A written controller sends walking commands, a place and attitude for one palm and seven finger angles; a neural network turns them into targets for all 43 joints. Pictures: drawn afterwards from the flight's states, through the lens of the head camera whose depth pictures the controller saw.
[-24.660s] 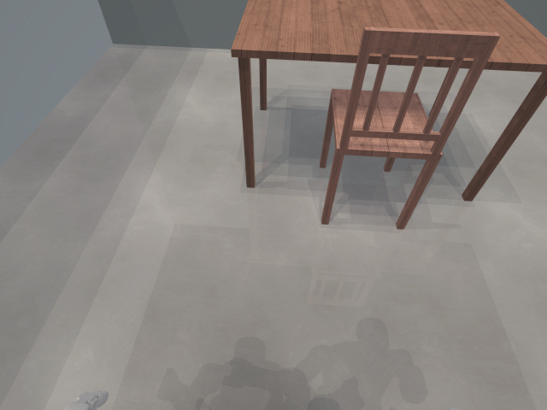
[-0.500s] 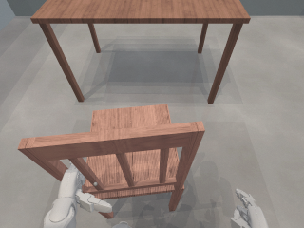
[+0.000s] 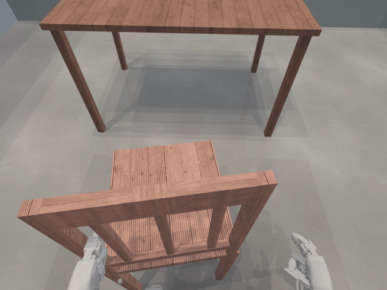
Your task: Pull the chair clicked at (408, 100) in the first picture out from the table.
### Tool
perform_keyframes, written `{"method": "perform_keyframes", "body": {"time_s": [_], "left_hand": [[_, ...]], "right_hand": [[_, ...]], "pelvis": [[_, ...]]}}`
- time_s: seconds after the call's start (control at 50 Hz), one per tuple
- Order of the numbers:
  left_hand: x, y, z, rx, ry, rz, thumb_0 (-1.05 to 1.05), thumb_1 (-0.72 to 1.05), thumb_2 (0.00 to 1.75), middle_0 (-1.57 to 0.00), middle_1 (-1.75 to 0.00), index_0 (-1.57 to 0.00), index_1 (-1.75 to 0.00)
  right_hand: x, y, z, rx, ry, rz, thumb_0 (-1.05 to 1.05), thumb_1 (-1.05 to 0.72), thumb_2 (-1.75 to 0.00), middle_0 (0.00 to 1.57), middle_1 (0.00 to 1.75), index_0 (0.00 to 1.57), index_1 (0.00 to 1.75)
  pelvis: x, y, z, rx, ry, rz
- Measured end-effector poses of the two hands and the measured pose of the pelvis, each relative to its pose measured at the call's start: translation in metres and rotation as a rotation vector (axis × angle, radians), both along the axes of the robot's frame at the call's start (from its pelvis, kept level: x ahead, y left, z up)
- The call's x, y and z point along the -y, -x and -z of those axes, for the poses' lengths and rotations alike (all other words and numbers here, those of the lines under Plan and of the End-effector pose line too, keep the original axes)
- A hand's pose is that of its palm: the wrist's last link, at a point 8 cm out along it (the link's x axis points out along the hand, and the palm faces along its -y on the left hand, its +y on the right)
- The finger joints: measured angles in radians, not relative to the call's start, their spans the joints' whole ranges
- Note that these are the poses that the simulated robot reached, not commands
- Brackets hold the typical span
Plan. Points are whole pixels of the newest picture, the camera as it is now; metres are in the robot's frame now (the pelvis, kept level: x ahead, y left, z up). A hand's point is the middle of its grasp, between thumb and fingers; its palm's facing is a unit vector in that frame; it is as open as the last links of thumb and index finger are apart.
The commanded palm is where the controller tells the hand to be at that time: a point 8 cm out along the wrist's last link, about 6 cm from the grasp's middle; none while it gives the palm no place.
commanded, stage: draw the fingers out of the gap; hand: left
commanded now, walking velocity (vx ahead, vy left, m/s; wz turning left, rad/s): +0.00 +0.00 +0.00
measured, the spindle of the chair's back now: (166, 234) +0.25 +0.07 -0.04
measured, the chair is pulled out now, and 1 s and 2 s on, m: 0.67 0.66 0.66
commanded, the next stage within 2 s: draw the hand back to the body in 0.24 s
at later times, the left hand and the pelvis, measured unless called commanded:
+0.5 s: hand out of the picture +0.10 +0.16 +0.00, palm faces +0.13 -0.99 -0.07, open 17.3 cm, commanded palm +0.06 +0.22 +0.03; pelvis -0.02 -0.01 -0.02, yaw +1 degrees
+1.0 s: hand out of the picture +0.10 +0.21 +0.08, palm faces +0.14 -0.93 -0.35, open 16.2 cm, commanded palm +0.07 +0.26 +0.13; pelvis -0.04 +0.00 +0.01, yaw +1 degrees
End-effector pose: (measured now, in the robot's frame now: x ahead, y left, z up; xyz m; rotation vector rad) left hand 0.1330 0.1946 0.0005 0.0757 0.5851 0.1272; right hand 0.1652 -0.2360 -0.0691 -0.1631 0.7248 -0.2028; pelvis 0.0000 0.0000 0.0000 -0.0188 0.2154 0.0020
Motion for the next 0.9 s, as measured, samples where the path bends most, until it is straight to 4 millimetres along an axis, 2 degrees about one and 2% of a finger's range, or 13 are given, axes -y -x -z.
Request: {"method": "perform_keyframes", "body": {"time_s": [0.18, 0.4, 0.48, 0.56, 0.7, 0.8, 0.88, 0.9], "left_hand": [[-0.001, 0.023, 0.002, 0.008, 0.000, -0.001, -0.01, -0.54, 0.20, -0.06, -0.03, -0.04, -0.01], [-0.004, 0.056, 0.001, -0.010, 0.007, -0.029, -0.01, -0.54, 0.20, -0.01, -0.01, -0.07, -0.03], [-0.010, 0.058, -0.014, 0.150, 0.017, -0.026, -0.01, -0.54, 0.20, -0.01, 0.00, -0.05, -0.02], [-0.017, 0.061, -0.021, 0.257, 0.006, 0.016, -0.01, -0.54, 0.20, -0.01, 0.00, -0.04, -0.01], [-0.029, 0.062, -0.037, 0.392, -0.006, 0.098, -0.01, -0.54, 0.20, 0.00, 0.00, -0.03, -0.01], [-0.041, 0.061, -0.055, 0.435, -0.018, 0.112, -0.01, -0.54, 0.20, 0.00, 0.00, -0.05, -0.02], [-0.046, 0.060, -0.069, 0.440, -0.022, 0.108, -0.01, -0.51, 0.21, -0.01, -0.01, -0.07, -0.03], [-0.048, 0.060, -0.072, 0.421, -0.070, 0.111, -0.01, -0.50, 0.22, -0.01, -0.01, -0.08, -0.04]], "right_hand": [[-0.010, -0.013, 0.005, 0.033, -0.007, -0.030, 0.02, -0.90, -0.90, 0.20, 0.30, 0.20, 0.30], [-0.002, -0.003, 0.006, 0.054, -0.001, 0.000, 0.02, -0.90, -0.90, 0.20, 0.30, 0.20, 0.30], [0.003, 0.003, 0.013, 0.061, 0.019, -0.009, 0.01, -0.90, -0.90, 0.20, 0.30, 0.20, 0.30], [0.006, 0.011, 0.023, 0.058, 0.015, -0.011, 0.02, -0.90, -0.90, 0.20, 0.30, 0.20, 0.30], [0.000, 0.025, 0.034, 0.061, -0.014, -0.014, 0.02, -0.90, -0.90, 0.20, 0.30, 0.20, 0.30], [-0.008, 0.033, 0.028, 0.081, -0.031, -0.016, 0.02, -0.90, -0.90, 0.20, 0.30, 0.20, 0.30], [-0.013, 0.034, 0.014, 0.123, -0.032, -0.022, 0.02, -0.90, -0.90, 0.20, 0.30, 0.20, 0.30], [-0.014, 0.034, 0.010, 0.127, -0.024, -0.026, 0.02, -0.90, -0.90, 0.20, 0.30, 0.20, 0.30]], "pelvis": [[0.001, 0.006, 0.009, -0.014, 0.007, -0.017], [0.005, 0.014, 0.015, -0.011, 0.012, -0.023], [0.007, 0.021, 0.021, -0.019, 0.017, -0.027], [0.008, 0.030, 0.027, -0.016, 0.022, -0.028], [0.009, 0.045, 0.032, 0.006, 0.029, -0.025], [0.007, 0.050, 0.025, 0.042, 0.033, -0.028], [0.005, 0.050, 0.016, 0.074, 0.033, -0.030], [0.004, 0.049, 0.013, 0.083, 0.032, -0.025]]}}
